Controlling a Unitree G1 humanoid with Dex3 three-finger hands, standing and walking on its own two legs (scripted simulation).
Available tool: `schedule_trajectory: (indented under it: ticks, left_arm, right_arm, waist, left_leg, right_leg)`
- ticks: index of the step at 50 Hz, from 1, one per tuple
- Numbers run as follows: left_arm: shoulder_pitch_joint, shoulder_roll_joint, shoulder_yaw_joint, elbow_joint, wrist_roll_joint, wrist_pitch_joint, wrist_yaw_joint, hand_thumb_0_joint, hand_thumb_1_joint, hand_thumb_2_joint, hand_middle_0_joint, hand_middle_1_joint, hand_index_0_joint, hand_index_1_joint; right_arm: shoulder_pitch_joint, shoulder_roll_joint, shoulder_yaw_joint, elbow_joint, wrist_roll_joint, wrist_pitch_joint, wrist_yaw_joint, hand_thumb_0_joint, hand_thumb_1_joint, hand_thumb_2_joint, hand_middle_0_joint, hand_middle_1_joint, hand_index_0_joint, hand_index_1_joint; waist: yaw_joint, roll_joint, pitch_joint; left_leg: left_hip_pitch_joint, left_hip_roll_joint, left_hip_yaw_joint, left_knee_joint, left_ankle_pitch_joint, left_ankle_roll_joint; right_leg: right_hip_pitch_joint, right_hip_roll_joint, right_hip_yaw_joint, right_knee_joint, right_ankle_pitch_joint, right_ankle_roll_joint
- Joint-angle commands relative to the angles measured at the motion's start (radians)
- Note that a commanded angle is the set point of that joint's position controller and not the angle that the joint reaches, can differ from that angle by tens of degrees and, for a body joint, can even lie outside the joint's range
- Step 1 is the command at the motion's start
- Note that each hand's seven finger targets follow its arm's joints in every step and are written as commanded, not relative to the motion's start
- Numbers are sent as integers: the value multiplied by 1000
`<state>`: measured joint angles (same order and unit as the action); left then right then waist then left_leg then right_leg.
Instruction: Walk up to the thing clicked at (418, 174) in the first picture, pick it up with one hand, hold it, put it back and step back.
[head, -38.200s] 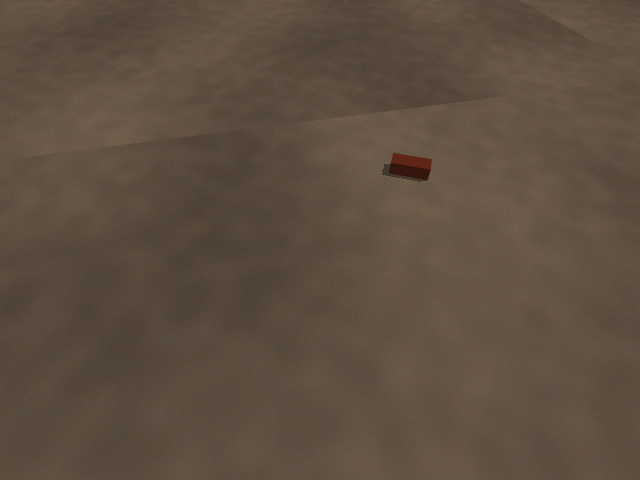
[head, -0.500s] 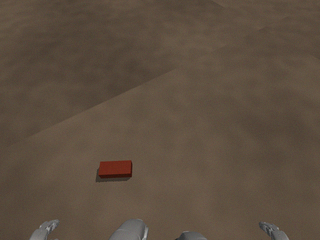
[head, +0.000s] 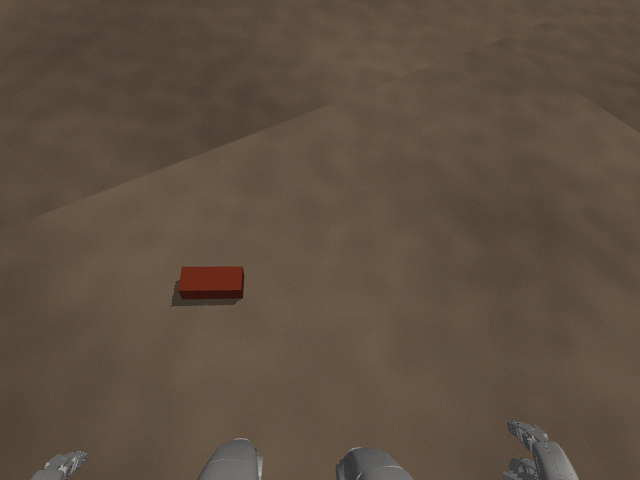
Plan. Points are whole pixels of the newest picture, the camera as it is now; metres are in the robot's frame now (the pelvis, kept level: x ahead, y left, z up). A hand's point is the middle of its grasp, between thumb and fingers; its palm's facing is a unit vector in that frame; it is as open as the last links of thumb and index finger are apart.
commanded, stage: step back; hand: left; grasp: from above
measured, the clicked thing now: (212, 282) +0.68 +0.32 -0.73
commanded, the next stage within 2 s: stand in 1.96 s
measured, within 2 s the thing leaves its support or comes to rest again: neither
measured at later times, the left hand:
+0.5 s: hand out of the picture -0.04 +0.23 -0.15, palm faces +0.07 -0.92 -0.39, open 7.3 cm
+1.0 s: hand out of the picture -0.30 +0.19 -0.13, palm faces +0.04 -0.89 -0.46, open 7.3 cm
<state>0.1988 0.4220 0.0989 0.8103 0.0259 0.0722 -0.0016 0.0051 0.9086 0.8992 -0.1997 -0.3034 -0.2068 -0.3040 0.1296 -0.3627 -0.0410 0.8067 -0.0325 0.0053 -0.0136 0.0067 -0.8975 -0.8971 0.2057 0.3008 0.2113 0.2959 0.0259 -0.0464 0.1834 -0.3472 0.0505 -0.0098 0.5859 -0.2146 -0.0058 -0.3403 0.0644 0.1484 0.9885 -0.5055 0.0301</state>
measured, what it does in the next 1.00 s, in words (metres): walks backwards: right foot, then left foot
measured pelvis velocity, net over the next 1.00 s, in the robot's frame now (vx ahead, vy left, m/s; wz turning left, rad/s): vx -0.33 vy -0.10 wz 0.04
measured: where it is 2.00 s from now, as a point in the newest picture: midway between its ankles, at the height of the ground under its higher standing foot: outside the picture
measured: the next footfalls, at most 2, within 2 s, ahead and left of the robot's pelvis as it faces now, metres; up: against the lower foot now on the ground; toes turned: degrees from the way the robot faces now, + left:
right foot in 0.06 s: -0.02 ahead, -0.14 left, +0.00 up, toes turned +3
left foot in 0.44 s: -0.14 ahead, +0.06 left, +0.00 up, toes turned +3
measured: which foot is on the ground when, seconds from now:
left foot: down 0.00-0.10, up 0.12-0.42, down 0.44-0.84, up 0.86-1.00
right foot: up 0.00-0.04, down 0.06-0.46, up 0.48-0.78, down 0.80-1.00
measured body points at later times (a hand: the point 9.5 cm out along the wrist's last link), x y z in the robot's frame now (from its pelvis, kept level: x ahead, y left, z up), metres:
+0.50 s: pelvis -0.17 -0.04 -0.01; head -0.10 -0.03 +0.43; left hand -0.05 +0.28 -0.12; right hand -0.07 -0.34 -0.13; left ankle -0.18 +0.06 -0.73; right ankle -0.07 -0.15 -0.72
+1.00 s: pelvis -0.33 -0.10 +0.00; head -0.31 -0.13 +0.45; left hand -0.30 +0.23 -0.10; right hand -0.22 -0.41 -0.13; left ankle -0.34 +0.07 -0.65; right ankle -0.32 -0.21 -0.73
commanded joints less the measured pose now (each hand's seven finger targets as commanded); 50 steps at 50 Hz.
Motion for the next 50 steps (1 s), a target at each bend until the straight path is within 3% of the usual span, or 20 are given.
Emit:
schedule_trajectory:
  ticks: [1,3,5,6,7,10,15,19,21,23,24,25,29,35,39,41,42,43,46,50]
  left_arm:
    - [72,133,45,-49,-1,-42,7,0,900,900,-200,-300,-200,-300]
    - [146,136,50,0,5,-48,7,0,900,900,-200,-300,-200,-300]
    - [95,291,87,-38,22,-54,4,0,900,900,-200,-300,-200,-300]
    - [11,364,93,-84,28,-51,7,0,900,900,-200,-300,-200,-300]
    - [-47,324,85,-100,19,-56,14,0,900,900,-200,-300,-200,-300]
    - [-135,204,57,-113,17,-56,22,0,900,900,-200,-300,-200,-300]
    - [9,163,48,-107,21,-48,34,0,900,900,-200,-300,-200,-300]
    - [-8,176,43,-125,10,-37,42,0,900,900,-200,-300,-200,-300]
    - [-54,189,36,-139,-5,-24,33,0,900,900,-200,-300,-200,-300]
    - [-51,137,16,-155,-10,-18,25,0,900,900,-200,-300,-200,-300]
    - [-92,147,24,-160,-14,-19,35,0,900,900,-200,-300,-200,-300]
    - [-117,172,37,-153,-1,-18,45,0,900,900,-200,-300,-200,-300]
    - [-23,160,38,-77,-17,-15,26,0,900,900,-200,-300,-200,-300]
    - [-4,126,12,-61,-8,-51,29,0,900,900,-200,-300,-200,-300]
    - [117,133,17,34,-3,-79,32,0,900,900,-200,-300,-200,-300]
    - [132,240,48,49,26,-87,30,0,900,900,-200,-300,-200,-300]
    - [56,337,72,14,23,-80,29,0,900,900,-200,-300,-200,-300]
    - [-37,379,76,-22,23,-83,36,0,900,900,-200,-300,-200,-300]
    - [-169,232,39,-28,17,-95,44,0,900,900,-200,-300,-200,-300]
    - [-19,235,51,7,29,-107,30,0,900,900,-200,-300,-200,-300]
  right_arm:
    - [0,-298,-91,-81,4,5,-18,0,-900,-900,200,300,200,300]
    - [-33,-282,-80,-92,19,22,-14,0,-900,-900,200,300,200,300]
    - [6,-179,-54,-111,29,27,-21,0,-900,-900,200,300,200,300]
    - [-43,-223,-75,-106,25,30,-41,0,-900,-900,200,300,200,300]
    - [-29,-258,-90,-86,33,24,-39,0,-900,-900,200,300,200,300]
    - [63,-221,-62,-24,43,23,-29,0,-900,-900,200,300,200,300]
    - [34,-186,-41,-44,29,4,-34,0,-900,-900,200,300,200,300]
    - [98,-194,-52,-28,16,-1,-26,0,-900,-900,200,300,200,300]
    - [182,-195,-62,9,12,-4,-21,0,-900,-900,200,300,200,300]
    - [157,-301,-97,0,-10,-1,-19,0,-900,-900,200,300,200,300]
    - [77,-375,-102,-29,-13,4,-9,0,-900,-900,200,300,200,300]
    - [59,-400,-108,-45,-14,1,-11,0,-900,-900,200,300,200,300]
    - [-43,-248,-63,-60,-14,-4,-23,0,-900,-900,200,300,200,300]
    - [35,-244,-72,-54,-2,21,-10,0,-900,-900,200,300,200,300]
    - [-22,-281,-75,-52,6,54,6,0,-900,-900,200,300,200,300]
    - [-20,-198,-50,-73,19,55,9,0,-900,-900,200,300,200,300]
    - [-47,-187,-54,-90,13,56,-1,0,-900,-900,200,300,200,300]
    - [-58,-243,-83,-78,9,65,-9,0,-900,-900,200,300,200,300]
    - [37,-251,-81,6,20,58,8,0,-900,-900,200,300,200,300]
    - [42,-240,-72,12,8,30,17,0,-900,-900,200,300,200,300]
  waist:
    - [-17,272,-279]
    - [20,224,-284]
    - [-6,-173,-222]
    - [51,-270,-178]
    - [12,-230,-120]
    - [-59,-109,-123]
    - [34,-135,-194]
    - [22,-172,-270]
    - [-26,-116,-305]
    - [-20,149,-301]
    - [-29,269,-250]
    - [-64,284,-222]
    - [22,140,-154]
    - [-41,251,-227]
    - [2,246,-316]
    - [17,-41,-250]
    - [37,-146,-197]
    - [39,-190,-106]
    - [-68,-3,-58]
    - [18,-104,-115]
  left_leg:
    - [226,189,-170,-18,373,211]
    - [109,127,-131,54,250,141]
    - [-269,-138,-71,300,-318,21]
    - [-150,-135,-122,553,-443,-1]
    - [-71,-97,-167,624,-403,7]
    - [-141,-179,-156,670,-252,0]
    - [-196,-149,-87,422,-322,-25]
    - [-68,-76,-37,97,-287,-1]
    - [99,-82,6,-168,-32,23]
    - [263,161,-341,-191,231,130]
    - [166,318,-477,-228,314,260]
    - [18,390,-547,-249,307,344]
    - [32,183,-209,-179,369,220]
    - [289,179,-171,-84,431,255]
    - [185,129,-121,15,188,174]
    - [-192,-41,-96,202,-217,71]
    - [-196,-125,-132,382,-370,12]
    - [-118,-67,-208,554,-364,-7]
    - [-136,-143,-206,648,-198,-9]
    - [-199,-101,-121,429,-195,-36]
  right_leg:
    - [63,-52,-94,-403,105,-19]
    - [201,-28,-116,-608,305,-47]
    - [252,-317,321,-634,347,-146]
    - [-46,-477,458,-695,350,-321]
    - [-172,-475,448,-711,353,-325]
    - [-9,-251,62,-550,610,-204]
    - [287,-264,65,-488,720,-237]
    - [339,-322,119,-426,792,-243]
    - [254,-279,62,-348,698,-186]
    - [-70,-117,-48,-165,296,-76]
    - [-151,9,-110,9,-108,-46]
    - [-85,-6,-8,180,-177,-39]
    - [-122,51,30,319,-1,-44]
    - [-94,-31,-82,-125,-26,10]
    - [174,-22,-194,-610,235,-27]
    - [271,-191,167,-627,117,-105]
    - [30,-446,390,-714,5,-257]
    - [-208,-542,521,-796,-112,-334]
    - [-116,-309,103,-640,126,-215]
    - [102,-250,107,-646,-187,-179]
